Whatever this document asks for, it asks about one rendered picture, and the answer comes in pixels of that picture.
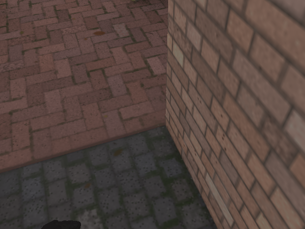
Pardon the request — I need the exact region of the left robot hand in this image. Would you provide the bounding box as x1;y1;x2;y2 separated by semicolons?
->
41;219;81;229

